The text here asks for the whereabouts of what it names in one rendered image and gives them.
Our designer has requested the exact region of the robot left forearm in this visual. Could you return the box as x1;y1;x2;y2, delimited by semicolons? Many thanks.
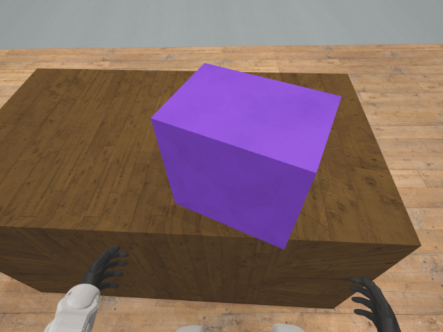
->
44;284;100;332

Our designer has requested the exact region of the robot left hand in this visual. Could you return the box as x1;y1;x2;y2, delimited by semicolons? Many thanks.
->
79;246;129;291

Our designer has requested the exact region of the robot right hand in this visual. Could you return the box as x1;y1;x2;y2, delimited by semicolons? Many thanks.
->
350;277;401;332

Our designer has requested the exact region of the pedestal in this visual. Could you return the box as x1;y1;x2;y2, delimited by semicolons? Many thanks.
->
0;68;421;309

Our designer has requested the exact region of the carton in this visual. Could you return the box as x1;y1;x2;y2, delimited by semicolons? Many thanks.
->
151;63;342;250

